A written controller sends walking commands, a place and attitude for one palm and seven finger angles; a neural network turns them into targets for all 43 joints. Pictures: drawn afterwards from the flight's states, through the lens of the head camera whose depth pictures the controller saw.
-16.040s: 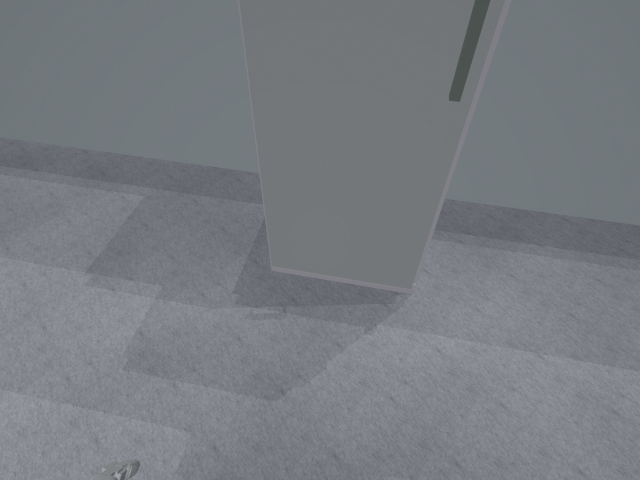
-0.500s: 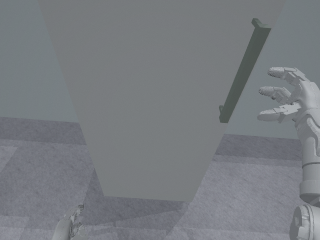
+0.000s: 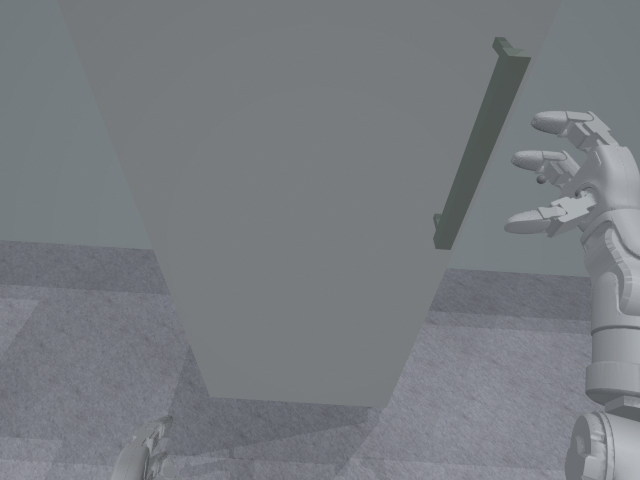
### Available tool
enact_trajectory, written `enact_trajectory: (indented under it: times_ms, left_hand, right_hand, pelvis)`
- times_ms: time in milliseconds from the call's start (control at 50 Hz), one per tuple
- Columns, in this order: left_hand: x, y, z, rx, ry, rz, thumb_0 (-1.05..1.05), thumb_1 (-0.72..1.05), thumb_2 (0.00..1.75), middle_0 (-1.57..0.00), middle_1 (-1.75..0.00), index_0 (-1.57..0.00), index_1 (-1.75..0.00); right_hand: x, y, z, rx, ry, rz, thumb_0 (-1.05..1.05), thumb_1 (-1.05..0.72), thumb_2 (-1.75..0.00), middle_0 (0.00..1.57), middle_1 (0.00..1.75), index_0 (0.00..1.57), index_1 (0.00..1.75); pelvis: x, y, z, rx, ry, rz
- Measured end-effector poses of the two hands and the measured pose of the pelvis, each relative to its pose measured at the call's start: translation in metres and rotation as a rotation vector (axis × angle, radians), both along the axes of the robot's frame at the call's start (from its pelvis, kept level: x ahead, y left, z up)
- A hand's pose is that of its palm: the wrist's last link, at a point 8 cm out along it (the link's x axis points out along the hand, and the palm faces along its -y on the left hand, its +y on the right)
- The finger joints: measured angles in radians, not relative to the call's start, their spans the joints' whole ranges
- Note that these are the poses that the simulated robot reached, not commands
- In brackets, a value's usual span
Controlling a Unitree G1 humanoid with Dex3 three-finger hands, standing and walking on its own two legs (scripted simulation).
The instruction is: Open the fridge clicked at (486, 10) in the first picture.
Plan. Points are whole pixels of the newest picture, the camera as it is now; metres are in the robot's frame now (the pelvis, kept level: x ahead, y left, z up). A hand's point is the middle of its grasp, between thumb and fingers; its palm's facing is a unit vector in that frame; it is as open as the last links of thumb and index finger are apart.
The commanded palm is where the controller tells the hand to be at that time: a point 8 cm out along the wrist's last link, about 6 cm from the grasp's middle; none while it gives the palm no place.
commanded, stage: move the hooked fingers beside the handle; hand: right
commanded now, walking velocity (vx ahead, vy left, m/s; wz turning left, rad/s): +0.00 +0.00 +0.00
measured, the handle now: (467, 157) +0.46 -0.14 +0.21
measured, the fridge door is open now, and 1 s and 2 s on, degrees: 0 0 0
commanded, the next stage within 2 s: none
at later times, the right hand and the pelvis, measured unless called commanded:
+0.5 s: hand (547, 196) +0.39 -0.22 +0.21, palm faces +0.04 +1.00 -0.04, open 14.0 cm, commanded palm +0.36 -0.26 +0.22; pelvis -0.01 +0.00 +0.00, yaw -1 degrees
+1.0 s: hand (539, 188) +0.39 -0.20 +0.22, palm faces +0.00 +1.00 -0.01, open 14.0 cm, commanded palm +0.37 -0.25 +0.22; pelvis -0.01 +0.00 +0.00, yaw +0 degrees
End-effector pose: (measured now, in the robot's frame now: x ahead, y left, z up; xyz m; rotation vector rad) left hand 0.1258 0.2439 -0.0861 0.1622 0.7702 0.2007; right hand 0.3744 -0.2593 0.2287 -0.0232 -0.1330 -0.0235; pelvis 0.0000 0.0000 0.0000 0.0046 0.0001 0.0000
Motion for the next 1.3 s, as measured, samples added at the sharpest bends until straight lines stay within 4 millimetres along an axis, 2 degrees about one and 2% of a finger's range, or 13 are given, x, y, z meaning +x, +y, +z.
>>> enact_trajectory:
  times_ms: [60, 200, 280, 380, 460, 560, 640, 720, 860, 980, 1060, 1220, 1300]
  left_hand:
    - [0.006, -0.003, 0.001, -0.006, -0.014, -0.005, 0.01, 0.91, 0.90, -0.20, -0.30, -0.20, -0.30]
    - [0.013, -0.008, 0.000, -0.021, -0.025, -0.015, 0.01, 0.91, 0.90, -0.20, -0.30, -0.20, -0.30]
    - [0.014, -0.012, 0.004, -0.011, -0.029, -0.028, 0.01, 0.91, 0.90, -0.20, -0.30, -0.20, -0.30]
    - [0.013, -0.012, 0.008, -0.009, -0.038, -0.024, 0.01, 0.91, 0.90, -0.20, -0.30, -0.20, -0.30]
    - [0.007, -0.007, 0.004, -0.013, -0.023, -0.007, 0.01, 0.91, 0.90, -0.20, -0.30, -0.20, -0.30]
    - [-0.001, -0.003, -0.002, 0.000, 0.010, -0.008, 0.01, 0.91, 0.90, -0.20, -0.30, -0.20, -0.30]
    - [-0.003, -0.005, -0.001, 0.010, 0.015, -0.015, 0.01, 0.91, 0.90, -0.20, -0.30, -0.20, -0.30]
    - [-0.004, -0.006, 0.003, 0.000, -0.004, -0.003, 0.01, 0.91, 0.90, -0.20, -0.30, -0.20, -0.30]
    - [-0.013, -0.001, -0.001, -0.011, 0.010, 0.020, 0.01, 0.91, 0.90, -0.20, -0.30, -0.20, -0.30]
    - [-0.014, 0.001, -0.002, 0.010, 0.030, 0.008, 0.01, 0.91, 0.90, -0.20, -0.30, -0.20, -0.30]
    - [-0.008, -0.001, 0.000, 0.006, 0.010, 0.001, 0.01, 0.91, 0.90, -0.20, -0.30, -0.20, -0.30]
    - [0.000, -0.003, 0.002, -0.018, -0.010, 0.003, 0.01, 0.91, 0.90, -0.20, -0.30, -0.20, -0.30]
    - [0.001, -0.004, 0.002, -0.010, -0.002, -0.007, 0.01, 0.91, 0.90, -0.20, -0.30, -0.20, -0.30]
  right_hand:
    - [0.003, -0.001, 0.003, 0.005, 0.043, 0.011, -0.01, 0.50, -0.30, 0.30, 1.20, 0.30, 1.20]
    - [0.000, 0.006, -0.028, 0.006, 0.172, 0.010, -0.01, 0.50, -0.30, 0.30, 1.20, 0.30, 1.20]
    - [-0.006, 0.009, -0.018, 0.024, 0.058, 0.006, -0.01, 0.50, -0.30, 0.30, 1.20, 0.30, 1.20]
    - [-0.003, -0.005, 0.003, 0.012, 0.025, -0.030, -0.01, 0.50, -0.30, 0.30, 1.20, 0.30, 1.20]
    - [-0.001, -0.017, -0.008, -0.005, 0.149, -0.041, -0.01, 0.50, -0.30, 0.30, 1.20, 0.30, 1.20]
    - [-0.009, -0.003, -0.022, -0.007, 0.143, 0.019, -0.01, 0.50, -0.30, 0.30, 1.20, 0.30, 1.19]
    - [-0.010, 0.010, -0.012, 0.030, 0.040, 0.045, -0.01, 0.50, -0.30, 0.30, 1.20, 0.30, 1.20]
    - [-0.001, 0.003, -0.002, 0.031, 0.047, -0.006, -0.01, 0.50, -0.30, 0.30, 1.20, 0.30, 1.20]
    - [0.000, -0.012, -0.017, -0.003, 0.162, -0.034, -0.01, 0.50, -0.30, 0.30, 1.20, 0.30, 1.20]
    - [-0.008, 0.000, -0.009, 0.009, 0.047, 0.023, -0.01, 0.50, -0.30, 0.30, 1.20, 0.30, 1.20]
    - [-0.005, 0.007, 0.000, 0.017, 0.035, 0.027, -0.01, 0.50, -0.30, 0.30, 1.20, 0.30, 1.20]
    - [0.002, 0.007, -0.021, 0.005, 0.157, -0.011, -0.01, 0.50, -0.30, 0.30, 1.20, 0.30, 1.20]
    - [-0.001, 0.008, -0.013, 0.011, 0.075, -0.004, -0.01, 0.50, -0.30, 0.30, 1.20, 0.30, 1.20]
  pelvis:
    - [0.000, -0.002, 0.000, 0.001, 0.003, -0.005]
    - [-0.003, -0.006, 0.000, 0.000, 0.011, -0.007]
    - [-0.003, -0.004, 0.000, -0.002, 0.000, -0.002]
    - [-0.003, -0.002, 0.000, 0.002, -0.007, -0.002]
    - [-0.005, -0.004, 0.000, 0.004, 0.004, -0.007]
    - [-0.008, -0.006, 0.000, 0.004, 0.001, -0.014]
    - [-0.008, -0.005, 0.000, 0.003, -0.008, -0.011]
    - [-0.009, -0.002, 0.001, 0.002, -0.006, -0.003]
    - [-0.010, -0.003, 0.001, 0.004, 0.007, 0.000]
    - [-0.008, -0.003, 0.001, 0.004, -0.004, -0.005]
    - [-0.008, -0.003, 0.001, 0.004, -0.006, -0.007]
    - [-0.008, -0.002, 0.001, 0.001, 0.007, 0.000]
    - [-0.007, 0.000, 0.001, 0.001, -0.001, 0.000]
